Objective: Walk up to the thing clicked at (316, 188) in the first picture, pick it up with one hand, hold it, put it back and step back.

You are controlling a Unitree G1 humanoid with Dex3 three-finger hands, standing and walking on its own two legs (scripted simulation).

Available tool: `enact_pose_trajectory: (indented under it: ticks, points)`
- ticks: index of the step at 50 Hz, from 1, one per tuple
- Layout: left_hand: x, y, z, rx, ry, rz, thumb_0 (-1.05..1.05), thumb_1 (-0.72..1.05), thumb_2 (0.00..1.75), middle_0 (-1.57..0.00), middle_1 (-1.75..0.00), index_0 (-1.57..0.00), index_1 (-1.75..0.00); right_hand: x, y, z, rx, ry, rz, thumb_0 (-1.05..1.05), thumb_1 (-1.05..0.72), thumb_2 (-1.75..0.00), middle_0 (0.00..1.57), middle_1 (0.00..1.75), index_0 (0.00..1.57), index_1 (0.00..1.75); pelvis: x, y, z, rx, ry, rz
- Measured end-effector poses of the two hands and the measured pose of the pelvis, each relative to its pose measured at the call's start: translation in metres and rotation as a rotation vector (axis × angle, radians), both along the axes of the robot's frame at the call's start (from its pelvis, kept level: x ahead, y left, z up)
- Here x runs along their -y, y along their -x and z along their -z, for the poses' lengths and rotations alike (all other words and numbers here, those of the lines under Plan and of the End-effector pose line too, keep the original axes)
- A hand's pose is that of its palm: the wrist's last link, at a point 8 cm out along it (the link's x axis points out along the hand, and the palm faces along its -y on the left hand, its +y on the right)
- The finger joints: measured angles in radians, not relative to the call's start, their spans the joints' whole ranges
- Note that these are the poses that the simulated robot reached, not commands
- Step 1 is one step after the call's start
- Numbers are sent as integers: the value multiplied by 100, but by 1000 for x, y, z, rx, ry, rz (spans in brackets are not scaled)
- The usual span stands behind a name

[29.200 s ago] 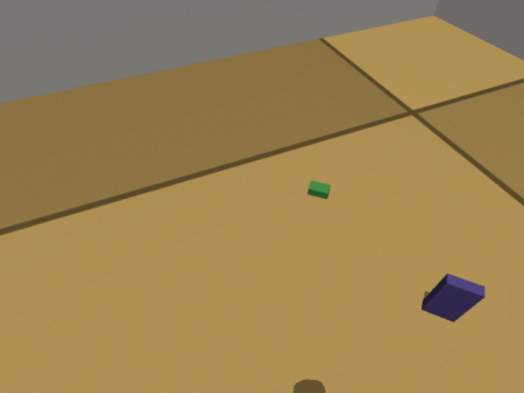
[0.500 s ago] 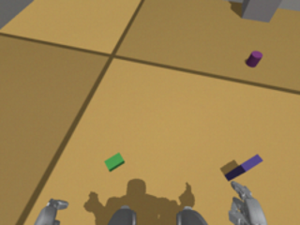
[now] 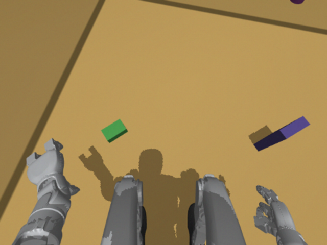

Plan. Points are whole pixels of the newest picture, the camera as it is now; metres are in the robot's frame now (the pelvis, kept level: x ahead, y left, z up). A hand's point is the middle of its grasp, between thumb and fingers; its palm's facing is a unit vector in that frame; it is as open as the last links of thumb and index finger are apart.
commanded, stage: rise first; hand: left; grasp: from above
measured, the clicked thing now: (114, 130) +0.53 +0.26 -0.51
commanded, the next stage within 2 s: approach in 1.48 s
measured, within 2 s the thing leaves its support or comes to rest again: neither
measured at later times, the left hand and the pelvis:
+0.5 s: hand (87, 147) +0.40 +0.29 -0.30, palm faces -0.28 -0.26 -0.92, open 13.2 cm; pelvis -0.04 +0.01 -0.15, yaw -4 degrees
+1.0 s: hand (96, 138) +0.45 +0.29 -0.37, palm faces -0.32 -0.28 -0.90, open 12.5 cm; pelvis -0.03 +0.01 -0.20, yaw -5 degrees
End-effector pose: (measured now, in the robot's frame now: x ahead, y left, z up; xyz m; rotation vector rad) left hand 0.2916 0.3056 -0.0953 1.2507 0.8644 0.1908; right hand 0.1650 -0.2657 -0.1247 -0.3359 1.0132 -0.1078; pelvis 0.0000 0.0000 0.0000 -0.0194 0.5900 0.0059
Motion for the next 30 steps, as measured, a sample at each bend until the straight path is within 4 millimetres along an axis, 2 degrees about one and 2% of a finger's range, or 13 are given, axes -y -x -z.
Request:
enact_pose_trajectory:
  ticks: [7, 13, 21, 30]
  points:
    - [2, -46, 46, 41, -117, 29, 0, -54, 101, -12, -103, -10, -104, 0, 52, 64, -110, -5, 2, 1, -89, -90, 20, 30, 20, 30, 5, 24, 55, -27, 4, 14]
    - [10, -70, 85, 30, -127, 84, 0, -50, 98, -16, -100, -15, -101, -6, 98, 102, -194, -28, 28, 1, -89, -90, 20, 30, 20, 30, 2, 37, 93, -28, 22, 22]
    - [13, -93, 130, 34, -112, 95, 0, -43, 93, -22, -94, -22, -95, -14, 142, 134, -278, -43, 47, 1, -89, -90, 20, 30, 20, 30, -7, 42, 132, -32, 43, 28]
    - [5, -119, 165, 34, -51, -19, 0, -38, 88, -26, -91, -26, -91, -17, 171, 150, -352, -53, 46, 1, -89, -90, 20, 30, 20, 30, -14, 40, 161, -40, 63, 28]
